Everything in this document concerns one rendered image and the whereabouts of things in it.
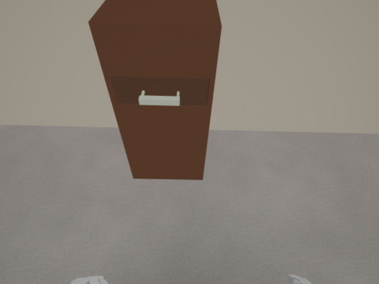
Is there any drawer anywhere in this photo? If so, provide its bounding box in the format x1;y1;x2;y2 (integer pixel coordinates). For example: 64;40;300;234
110;76;209;105

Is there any handle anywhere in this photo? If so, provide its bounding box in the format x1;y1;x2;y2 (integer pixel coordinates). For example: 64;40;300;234
139;91;180;106

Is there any cabinet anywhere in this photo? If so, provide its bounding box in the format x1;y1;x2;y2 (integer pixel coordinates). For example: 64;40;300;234
88;0;222;180

